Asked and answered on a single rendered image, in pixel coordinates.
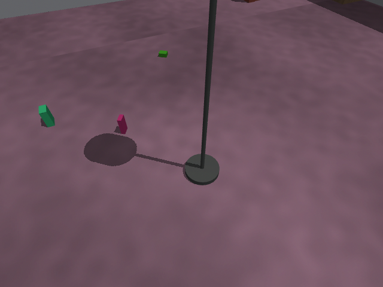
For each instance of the floor lamp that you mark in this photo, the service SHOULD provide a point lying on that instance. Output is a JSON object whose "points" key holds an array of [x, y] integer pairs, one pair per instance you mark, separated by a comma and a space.
{"points": [[203, 169]]}

